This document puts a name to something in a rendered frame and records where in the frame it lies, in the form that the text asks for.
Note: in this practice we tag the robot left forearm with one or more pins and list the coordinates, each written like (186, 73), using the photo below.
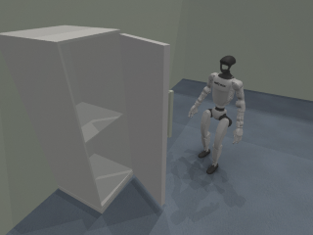
(240, 115)

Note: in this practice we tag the right robot upper arm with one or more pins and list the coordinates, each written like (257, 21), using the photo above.
(209, 84)

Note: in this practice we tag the handle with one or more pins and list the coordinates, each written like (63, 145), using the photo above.
(170, 113)

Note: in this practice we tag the right robot hand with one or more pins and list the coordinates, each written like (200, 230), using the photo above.
(192, 111)

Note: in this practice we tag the fridge door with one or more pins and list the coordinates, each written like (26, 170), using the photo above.
(145, 69)

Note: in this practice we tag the left robot upper arm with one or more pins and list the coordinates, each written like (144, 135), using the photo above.
(238, 86)

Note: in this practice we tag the robot right forearm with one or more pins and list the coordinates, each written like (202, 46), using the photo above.
(200, 99)

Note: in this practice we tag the right robot foot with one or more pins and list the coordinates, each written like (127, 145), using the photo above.
(203, 153)

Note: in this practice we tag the robot left thigh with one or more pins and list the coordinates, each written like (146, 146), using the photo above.
(221, 131)

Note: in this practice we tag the left robot hand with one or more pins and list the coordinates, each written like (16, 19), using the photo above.
(238, 133)

